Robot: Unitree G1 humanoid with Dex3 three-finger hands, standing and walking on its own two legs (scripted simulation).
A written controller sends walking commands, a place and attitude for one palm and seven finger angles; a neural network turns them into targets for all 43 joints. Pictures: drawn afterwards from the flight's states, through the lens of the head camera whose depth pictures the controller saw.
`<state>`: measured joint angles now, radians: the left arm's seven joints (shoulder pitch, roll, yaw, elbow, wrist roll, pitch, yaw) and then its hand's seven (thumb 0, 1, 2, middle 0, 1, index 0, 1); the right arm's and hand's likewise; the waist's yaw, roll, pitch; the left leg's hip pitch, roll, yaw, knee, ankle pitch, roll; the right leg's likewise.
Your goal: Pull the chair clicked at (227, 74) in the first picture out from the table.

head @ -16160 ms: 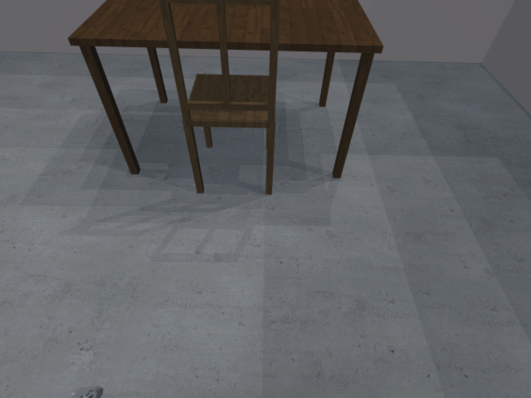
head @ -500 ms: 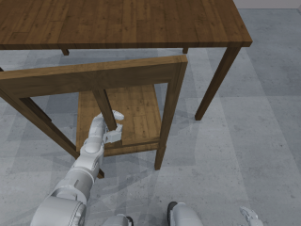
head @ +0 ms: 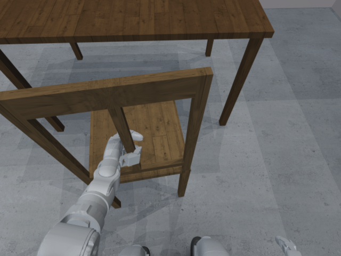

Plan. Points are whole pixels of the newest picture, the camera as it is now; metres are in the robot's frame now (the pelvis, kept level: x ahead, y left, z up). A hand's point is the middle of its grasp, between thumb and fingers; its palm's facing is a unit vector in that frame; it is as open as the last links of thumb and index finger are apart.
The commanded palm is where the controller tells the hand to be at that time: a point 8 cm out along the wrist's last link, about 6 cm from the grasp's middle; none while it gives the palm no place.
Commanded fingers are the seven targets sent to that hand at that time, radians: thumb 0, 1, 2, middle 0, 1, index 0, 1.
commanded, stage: step backward, pulling the chair out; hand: left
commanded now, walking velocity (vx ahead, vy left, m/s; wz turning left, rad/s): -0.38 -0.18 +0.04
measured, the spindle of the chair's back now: (128, 144) +0.39 +0.12 -0.05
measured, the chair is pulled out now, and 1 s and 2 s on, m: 0.36 0.68 0.69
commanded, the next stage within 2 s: stop walking, hand still on the chair in 0.48 s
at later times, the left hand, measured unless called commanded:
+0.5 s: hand (134, 220) +0.20 +0.09 -0.06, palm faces -0.03 -0.99 -0.16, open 5.7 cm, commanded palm +0.21 +0.14 -0.07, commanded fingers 0.00 0.90 0.90 -0.50 -1.45 -0.50 -1.45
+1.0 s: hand out of the picture +0.05 +0.09 -0.06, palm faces -0.03 -0.99 -0.16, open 5.8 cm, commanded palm +0.03 +0.14 -0.05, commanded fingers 0.00 0.90 0.90 -0.50 -1.45 -0.50 -1.45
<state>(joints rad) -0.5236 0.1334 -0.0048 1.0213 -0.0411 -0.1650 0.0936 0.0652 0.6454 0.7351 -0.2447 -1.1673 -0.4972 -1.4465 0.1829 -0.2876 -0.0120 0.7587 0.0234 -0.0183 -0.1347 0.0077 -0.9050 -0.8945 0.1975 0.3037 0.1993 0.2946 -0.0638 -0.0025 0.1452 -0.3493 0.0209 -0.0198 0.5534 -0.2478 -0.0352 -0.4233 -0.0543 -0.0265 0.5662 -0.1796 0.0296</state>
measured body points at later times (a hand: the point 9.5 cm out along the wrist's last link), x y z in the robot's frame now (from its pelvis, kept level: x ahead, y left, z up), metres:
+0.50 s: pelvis -0.15 -0.01 +0.00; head -0.08 -0.03 +0.44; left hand +0.20 +0.14 -0.05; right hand -0.06 -0.30 -0.13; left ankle -0.21 +0.13 -0.72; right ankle -0.04 -0.13 -0.73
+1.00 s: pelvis -0.21 -0.01 +0.01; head -0.21 -0.04 +0.46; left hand +0.04 +0.15 -0.04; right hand -0.10 -0.26 -0.12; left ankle -0.21 +0.13 -0.73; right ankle -0.16 -0.12 -0.73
